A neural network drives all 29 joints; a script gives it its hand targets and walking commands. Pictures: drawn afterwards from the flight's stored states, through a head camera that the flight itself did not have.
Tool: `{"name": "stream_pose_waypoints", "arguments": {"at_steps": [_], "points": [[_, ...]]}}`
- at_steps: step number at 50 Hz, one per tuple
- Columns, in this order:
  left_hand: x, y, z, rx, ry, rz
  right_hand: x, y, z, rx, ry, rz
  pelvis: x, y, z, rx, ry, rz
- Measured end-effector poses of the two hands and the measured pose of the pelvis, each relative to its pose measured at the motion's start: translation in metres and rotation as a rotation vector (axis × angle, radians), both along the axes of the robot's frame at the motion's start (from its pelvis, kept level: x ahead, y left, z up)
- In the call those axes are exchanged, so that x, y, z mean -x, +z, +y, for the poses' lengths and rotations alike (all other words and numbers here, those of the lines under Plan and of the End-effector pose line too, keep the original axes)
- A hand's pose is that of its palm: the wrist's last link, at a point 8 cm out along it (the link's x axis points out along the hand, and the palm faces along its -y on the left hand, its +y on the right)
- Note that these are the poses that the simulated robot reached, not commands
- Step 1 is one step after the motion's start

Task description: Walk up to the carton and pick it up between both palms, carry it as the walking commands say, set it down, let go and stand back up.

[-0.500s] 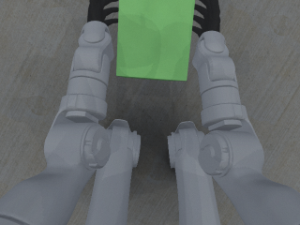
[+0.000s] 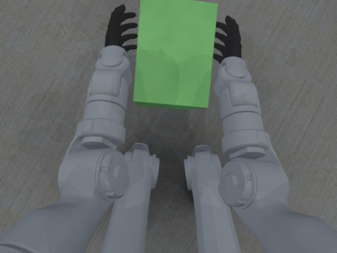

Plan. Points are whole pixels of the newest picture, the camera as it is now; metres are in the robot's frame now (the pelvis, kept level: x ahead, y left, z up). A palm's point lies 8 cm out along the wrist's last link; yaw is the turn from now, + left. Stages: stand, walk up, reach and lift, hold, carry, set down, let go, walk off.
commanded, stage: reach and lift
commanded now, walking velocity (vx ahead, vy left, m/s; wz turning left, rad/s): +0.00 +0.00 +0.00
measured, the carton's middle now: (170, 67) +0.51 +0.01 -0.16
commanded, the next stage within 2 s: none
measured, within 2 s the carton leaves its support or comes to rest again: neither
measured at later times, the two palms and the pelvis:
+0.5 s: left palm (107, 42) +0.49 +0.12 -0.01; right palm (245, 56) +0.48 -0.11 -0.01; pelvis +0.01 +0.00 +0.05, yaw +0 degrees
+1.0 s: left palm (93, 30) +0.48 +0.12 +0.07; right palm (268, 48) +0.47 -0.11 +0.06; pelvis +0.03 +0.00 +0.11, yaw +0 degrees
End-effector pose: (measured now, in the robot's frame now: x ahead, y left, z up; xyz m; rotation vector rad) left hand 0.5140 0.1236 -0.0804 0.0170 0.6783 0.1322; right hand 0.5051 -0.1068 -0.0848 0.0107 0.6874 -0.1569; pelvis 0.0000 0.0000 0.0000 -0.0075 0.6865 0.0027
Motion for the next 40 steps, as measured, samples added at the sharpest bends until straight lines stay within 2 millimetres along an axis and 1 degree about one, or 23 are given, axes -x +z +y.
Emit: {"name": "stream_pose_waypoints", "arguments": {"at_steps": [18,40], "points": [[0.015,0.053,-0.003,0.003,0.003,-0.007,0.016,0.052,-0.003,-0.006,-0.008,-0.006,-0.002,0.035,-0.001,-0.003,0.001,-0.041],[0.031,0.118,-0.005,0.004,0.006,-0.013,0.032,0.116,-0.005,-0.009,-0.01,-0.01,-0.016,0.088,0.0,-0.002,0.002,-0.097]]}}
